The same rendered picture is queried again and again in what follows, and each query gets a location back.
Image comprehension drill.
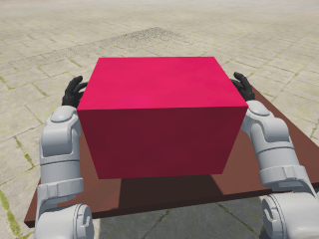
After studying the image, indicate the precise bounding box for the carton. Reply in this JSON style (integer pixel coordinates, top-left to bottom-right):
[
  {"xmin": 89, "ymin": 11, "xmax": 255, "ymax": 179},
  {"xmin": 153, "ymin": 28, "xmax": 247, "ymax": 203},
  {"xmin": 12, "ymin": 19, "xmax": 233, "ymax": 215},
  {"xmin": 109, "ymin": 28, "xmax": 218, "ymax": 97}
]
[{"xmin": 76, "ymin": 57, "xmax": 249, "ymax": 179}]

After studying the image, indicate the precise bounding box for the left robot forearm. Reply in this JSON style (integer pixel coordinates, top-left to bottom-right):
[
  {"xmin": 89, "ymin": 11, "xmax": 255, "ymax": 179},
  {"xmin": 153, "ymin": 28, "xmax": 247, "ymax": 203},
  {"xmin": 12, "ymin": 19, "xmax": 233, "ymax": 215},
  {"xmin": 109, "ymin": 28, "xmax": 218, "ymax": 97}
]
[{"xmin": 33, "ymin": 106, "xmax": 85, "ymax": 239}]

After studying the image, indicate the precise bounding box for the robot left upper arm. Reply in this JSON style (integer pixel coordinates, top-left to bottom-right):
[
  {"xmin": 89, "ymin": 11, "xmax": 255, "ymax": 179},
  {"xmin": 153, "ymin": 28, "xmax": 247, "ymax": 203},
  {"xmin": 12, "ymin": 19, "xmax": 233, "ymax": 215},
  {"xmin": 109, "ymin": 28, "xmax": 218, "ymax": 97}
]
[{"xmin": 35, "ymin": 203, "xmax": 95, "ymax": 239}]

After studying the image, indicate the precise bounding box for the robot right hand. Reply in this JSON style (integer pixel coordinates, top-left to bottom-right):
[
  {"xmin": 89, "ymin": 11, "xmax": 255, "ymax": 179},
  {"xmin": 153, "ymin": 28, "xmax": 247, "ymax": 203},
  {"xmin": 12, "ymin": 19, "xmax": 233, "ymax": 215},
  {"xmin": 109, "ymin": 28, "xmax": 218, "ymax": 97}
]
[{"xmin": 230, "ymin": 72, "xmax": 255, "ymax": 102}]

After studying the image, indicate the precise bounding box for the table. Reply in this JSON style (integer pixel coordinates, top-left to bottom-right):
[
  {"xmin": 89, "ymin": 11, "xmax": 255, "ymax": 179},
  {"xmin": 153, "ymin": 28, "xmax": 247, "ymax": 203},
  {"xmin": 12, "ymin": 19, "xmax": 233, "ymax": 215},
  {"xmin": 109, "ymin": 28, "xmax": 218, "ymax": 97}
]
[{"xmin": 24, "ymin": 86, "xmax": 319, "ymax": 239}]

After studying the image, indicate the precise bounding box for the robot left hand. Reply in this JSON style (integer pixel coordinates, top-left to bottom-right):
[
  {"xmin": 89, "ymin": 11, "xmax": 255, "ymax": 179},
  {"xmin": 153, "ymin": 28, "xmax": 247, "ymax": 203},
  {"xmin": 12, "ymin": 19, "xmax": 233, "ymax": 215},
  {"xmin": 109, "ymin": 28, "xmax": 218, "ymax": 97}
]
[{"xmin": 61, "ymin": 76, "xmax": 88, "ymax": 109}]

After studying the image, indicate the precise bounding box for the robot right upper arm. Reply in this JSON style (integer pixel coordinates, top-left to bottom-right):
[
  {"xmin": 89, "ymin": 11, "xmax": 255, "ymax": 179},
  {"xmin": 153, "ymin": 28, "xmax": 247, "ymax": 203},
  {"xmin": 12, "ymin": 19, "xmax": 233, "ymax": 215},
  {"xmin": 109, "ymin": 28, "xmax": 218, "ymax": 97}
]
[{"xmin": 262, "ymin": 192, "xmax": 319, "ymax": 239}]

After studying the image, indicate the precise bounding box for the right robot forearm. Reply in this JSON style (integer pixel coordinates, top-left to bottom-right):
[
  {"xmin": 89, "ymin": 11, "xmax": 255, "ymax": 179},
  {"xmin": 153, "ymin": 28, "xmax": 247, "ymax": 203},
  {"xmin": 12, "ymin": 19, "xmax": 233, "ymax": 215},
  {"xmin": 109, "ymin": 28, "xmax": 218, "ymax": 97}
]
[{"xmin": 240, "ymin": 100, "xmax": 319, "ymax": 203}]

